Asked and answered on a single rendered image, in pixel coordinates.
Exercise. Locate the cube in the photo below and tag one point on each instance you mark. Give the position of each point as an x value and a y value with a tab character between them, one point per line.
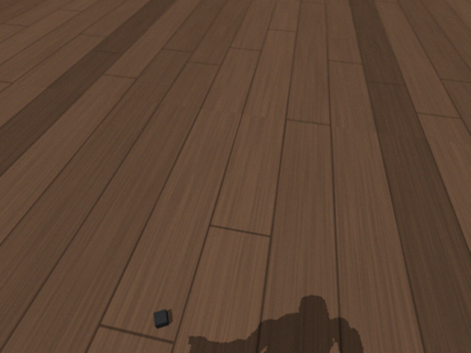
161	319

